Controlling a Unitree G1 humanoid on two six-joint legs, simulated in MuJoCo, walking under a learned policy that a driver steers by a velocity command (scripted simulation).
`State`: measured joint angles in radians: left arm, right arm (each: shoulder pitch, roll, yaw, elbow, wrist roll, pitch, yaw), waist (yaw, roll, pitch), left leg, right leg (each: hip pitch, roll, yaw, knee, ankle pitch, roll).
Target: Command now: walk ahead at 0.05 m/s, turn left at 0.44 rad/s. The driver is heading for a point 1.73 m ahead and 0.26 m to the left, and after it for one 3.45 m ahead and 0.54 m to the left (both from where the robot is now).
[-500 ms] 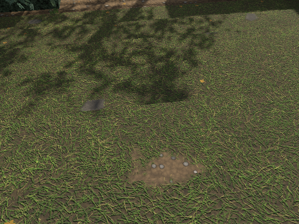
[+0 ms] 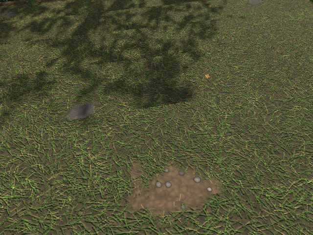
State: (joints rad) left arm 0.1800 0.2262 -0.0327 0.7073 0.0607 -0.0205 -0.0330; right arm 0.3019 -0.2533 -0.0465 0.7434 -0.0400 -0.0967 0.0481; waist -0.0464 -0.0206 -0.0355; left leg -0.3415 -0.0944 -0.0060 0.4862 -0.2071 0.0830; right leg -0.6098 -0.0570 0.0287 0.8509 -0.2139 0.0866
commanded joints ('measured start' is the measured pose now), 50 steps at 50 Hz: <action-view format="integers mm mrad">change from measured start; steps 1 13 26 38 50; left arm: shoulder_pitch -2 -57 61 140 87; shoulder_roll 123 152 185 35 58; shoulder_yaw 51 140 203 124 115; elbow -37 -128 -68 50 91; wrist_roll -9 -37 11 -18 -5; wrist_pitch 3 -57 -71 -49 -36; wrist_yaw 41 44 80 -8 15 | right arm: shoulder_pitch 56 76 -90 110 -108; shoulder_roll -170 -73 -45 -156 -104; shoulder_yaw -69 -43 1 -68 -93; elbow -77 -23 -38 -28 -93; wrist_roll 9 -59 -29 29 12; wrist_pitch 9 56 107 19 -12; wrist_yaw -4 -28 35 22 -62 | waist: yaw -24 12 112 -8 34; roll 112 -92 -68 98 72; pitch -57 -62 22 -149 44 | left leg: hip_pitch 211 -309 -272 638 298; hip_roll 396 51 189 476 429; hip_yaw -456 -6 62 -340 -2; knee -145 757 221 -77 -320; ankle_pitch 320 -82 6 670 276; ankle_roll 305 -174 -89 247 216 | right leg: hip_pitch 14 423 591 -28 1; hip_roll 33 -211 -332 -81 -77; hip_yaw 12 19 -86 -103 -10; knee -198 -630 -747 -126 48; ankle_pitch -44 505 161 -472 -35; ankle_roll -26 -382 -400 10 -48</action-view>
